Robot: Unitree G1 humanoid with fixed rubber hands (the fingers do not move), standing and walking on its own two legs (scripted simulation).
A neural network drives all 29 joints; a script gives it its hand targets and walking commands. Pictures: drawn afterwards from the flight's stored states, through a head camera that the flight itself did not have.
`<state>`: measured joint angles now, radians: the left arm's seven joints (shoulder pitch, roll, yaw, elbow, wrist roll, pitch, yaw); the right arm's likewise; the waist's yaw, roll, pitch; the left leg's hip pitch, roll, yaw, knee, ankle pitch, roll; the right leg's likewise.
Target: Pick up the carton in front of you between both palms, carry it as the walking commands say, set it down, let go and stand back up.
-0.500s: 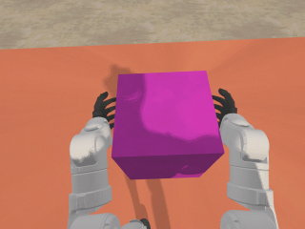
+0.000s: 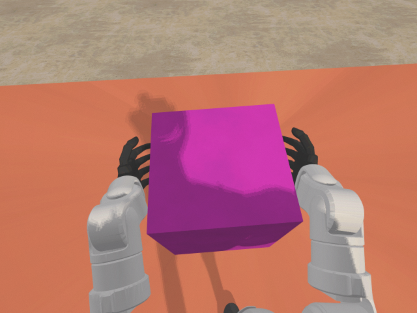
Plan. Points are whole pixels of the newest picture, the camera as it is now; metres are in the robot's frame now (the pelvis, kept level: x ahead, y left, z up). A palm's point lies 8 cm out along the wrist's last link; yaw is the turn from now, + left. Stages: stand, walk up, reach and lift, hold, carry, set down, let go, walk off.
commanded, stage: carry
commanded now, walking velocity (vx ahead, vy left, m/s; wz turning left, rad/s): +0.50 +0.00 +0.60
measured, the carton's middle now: (218, 188) +0.34 -0.02 +0.05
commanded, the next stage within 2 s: none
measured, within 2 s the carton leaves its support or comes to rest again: neither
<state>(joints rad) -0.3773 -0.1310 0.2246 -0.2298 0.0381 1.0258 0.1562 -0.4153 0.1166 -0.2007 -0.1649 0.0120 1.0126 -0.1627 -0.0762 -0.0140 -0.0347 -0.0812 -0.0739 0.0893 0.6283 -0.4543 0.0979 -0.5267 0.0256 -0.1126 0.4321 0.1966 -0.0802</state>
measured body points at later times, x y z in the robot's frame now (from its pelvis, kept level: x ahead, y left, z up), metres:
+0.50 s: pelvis +0.32 +0.00 -0.04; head +0.35 -0.01 +0.40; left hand +0.61 +0.23 +0.06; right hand +0.69 -0.07 +0.05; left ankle +0.44 +0.08 -0.76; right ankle +0.15 -0.05 -0.74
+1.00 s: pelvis +0.66 +0.05 -0.12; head +0.66 +0.05 +0.33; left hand +0.91 +0.33 -0.01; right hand +1.03 +0.05 -0.01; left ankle +0.46 +0.05 -0.78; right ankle +0.79 +0.03 -0.85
